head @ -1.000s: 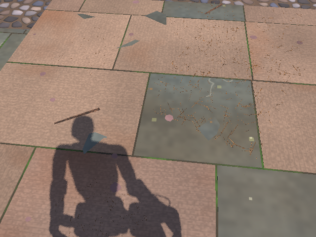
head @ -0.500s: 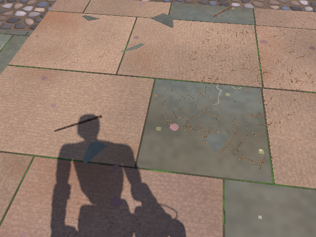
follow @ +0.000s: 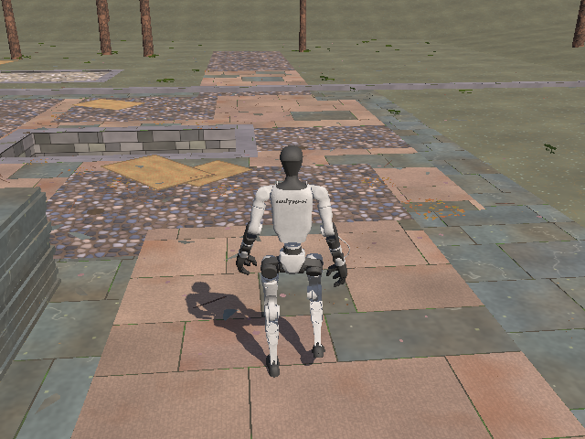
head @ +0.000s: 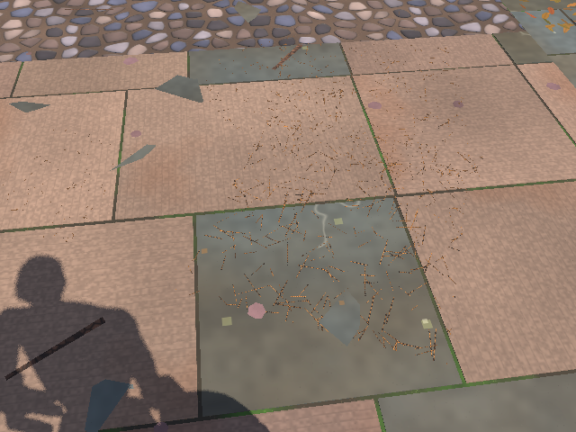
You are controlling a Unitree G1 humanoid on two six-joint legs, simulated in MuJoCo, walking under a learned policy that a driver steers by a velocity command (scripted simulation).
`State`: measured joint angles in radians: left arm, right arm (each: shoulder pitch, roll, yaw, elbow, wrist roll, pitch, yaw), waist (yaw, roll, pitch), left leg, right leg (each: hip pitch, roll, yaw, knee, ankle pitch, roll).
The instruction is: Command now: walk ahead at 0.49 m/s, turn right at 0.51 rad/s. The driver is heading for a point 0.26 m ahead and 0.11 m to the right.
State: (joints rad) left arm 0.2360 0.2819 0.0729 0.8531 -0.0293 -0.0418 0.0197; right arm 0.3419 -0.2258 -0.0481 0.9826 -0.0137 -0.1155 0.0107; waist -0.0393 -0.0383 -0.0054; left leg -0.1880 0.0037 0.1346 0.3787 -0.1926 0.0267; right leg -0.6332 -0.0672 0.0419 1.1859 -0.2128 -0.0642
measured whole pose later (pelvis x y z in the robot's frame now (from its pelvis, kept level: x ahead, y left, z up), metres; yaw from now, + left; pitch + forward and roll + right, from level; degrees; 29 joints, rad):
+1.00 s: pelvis +0.24 -0.06 -0.01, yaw -9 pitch -1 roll +0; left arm 0.16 0.21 0.05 0.99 0.00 -0.01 0.02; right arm 0.19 -0.21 -0.03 1.05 0.00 -0.02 -0.04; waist -0.01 0.00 0.04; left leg -0.21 0.03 0.01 0.51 -0.29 -0.02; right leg -0.26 0.02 -0.04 0.49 -0.22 -0.03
